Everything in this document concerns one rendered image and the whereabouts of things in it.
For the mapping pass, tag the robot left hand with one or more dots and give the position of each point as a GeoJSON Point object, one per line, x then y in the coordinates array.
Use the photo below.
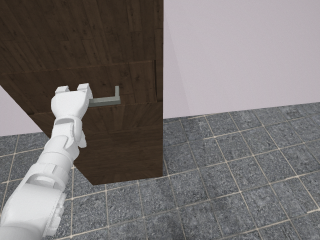
{"type": "Point", "coordinates": [74, 103]}

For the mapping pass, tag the left robot upper arm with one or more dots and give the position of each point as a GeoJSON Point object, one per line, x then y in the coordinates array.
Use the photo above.
{"type": "Point", "coordinates": [35, 212]}

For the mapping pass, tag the cabinet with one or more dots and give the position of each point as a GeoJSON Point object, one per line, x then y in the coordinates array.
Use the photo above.
{"type": "Point", "coordinates": [123, 142]}

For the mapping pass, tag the drawer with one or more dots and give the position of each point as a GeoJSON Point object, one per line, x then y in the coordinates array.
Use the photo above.
{"type": "Point", "coordinates": [136, 81]}

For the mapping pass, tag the robot left forearm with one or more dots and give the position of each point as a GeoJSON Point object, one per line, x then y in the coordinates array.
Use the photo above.
{"type": "Point", "coordinates": [54, 164]}

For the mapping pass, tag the handle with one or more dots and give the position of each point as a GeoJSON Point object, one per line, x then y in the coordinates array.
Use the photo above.
{"type": "Point", "coordinates": [105, 101]}

